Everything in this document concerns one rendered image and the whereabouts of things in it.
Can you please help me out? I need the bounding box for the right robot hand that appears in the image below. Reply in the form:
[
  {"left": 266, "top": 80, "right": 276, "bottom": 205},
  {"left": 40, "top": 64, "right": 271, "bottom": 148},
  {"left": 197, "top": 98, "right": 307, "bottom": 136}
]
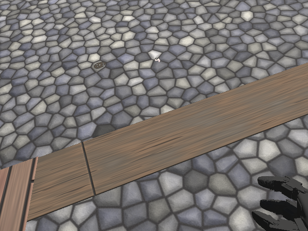
[{"left": 251, "top": 175, "right": 308, "bottom": 231}]

